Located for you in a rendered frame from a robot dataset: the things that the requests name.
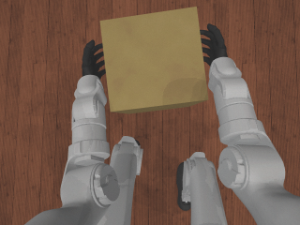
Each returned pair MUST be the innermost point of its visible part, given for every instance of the carton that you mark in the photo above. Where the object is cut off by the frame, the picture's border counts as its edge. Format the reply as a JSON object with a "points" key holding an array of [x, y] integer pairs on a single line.
{"points": [[154, 61]]}

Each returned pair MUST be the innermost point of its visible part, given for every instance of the robot right upper arm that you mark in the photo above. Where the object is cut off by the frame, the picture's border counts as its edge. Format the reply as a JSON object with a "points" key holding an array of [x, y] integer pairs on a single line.
{"points": [[256, 175]]}

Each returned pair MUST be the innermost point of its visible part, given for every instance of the left robot forearm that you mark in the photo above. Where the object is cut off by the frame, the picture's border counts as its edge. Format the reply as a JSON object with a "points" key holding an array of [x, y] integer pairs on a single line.
{"points": [[88, 124]]}

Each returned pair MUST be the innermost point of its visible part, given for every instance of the right robot forearm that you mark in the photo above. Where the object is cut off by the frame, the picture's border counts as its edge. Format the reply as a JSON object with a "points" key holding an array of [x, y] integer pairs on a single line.
{"points": [[238, 123]]}

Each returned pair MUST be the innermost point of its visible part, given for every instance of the robot left hand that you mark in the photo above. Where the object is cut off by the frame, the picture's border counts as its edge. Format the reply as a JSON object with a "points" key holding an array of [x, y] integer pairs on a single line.
{"points": [[89, 60]]}

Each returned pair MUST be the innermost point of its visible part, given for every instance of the robot right shin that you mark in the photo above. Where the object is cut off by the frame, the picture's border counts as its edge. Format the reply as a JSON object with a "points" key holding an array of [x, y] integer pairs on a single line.
{"points": [[186, 192]]}

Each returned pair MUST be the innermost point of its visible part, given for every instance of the robot right hand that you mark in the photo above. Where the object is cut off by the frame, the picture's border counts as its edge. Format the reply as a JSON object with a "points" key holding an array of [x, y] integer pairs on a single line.
{"points": [[216, 44]]}

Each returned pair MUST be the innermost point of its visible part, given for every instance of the robot left upper arm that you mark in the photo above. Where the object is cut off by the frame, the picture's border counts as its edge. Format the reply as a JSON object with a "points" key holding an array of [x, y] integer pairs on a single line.
{"points": [[86, 195]]}

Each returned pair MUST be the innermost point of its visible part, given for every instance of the robot right foot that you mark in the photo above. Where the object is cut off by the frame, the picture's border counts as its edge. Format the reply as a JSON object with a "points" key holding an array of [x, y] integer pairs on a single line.
{"points": [[185, 206]]}

